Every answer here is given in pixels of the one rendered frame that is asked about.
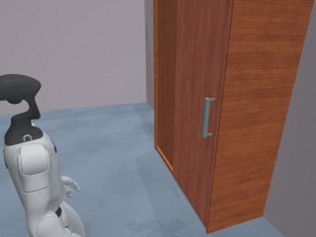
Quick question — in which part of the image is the wardrobe door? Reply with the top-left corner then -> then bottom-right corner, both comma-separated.
173,0 -> 232,226
158,0 -> 178,167

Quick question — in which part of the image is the right robot upper arm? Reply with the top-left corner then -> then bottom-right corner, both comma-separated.
16,143 -> 61,237

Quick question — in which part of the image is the right robot forearm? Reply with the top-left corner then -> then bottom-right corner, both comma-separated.
36,217 -> 74,237

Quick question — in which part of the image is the robot left hand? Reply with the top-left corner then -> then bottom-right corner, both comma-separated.
61,176 -> 81,198

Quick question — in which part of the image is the robot torso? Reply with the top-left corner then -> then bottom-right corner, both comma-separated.
3,130 -> 69,229

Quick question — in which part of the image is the robot head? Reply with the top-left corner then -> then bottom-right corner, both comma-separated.
0,74 -> 43,146

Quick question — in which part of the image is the handle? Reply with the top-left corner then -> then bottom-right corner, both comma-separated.
200,98 -> 215,138

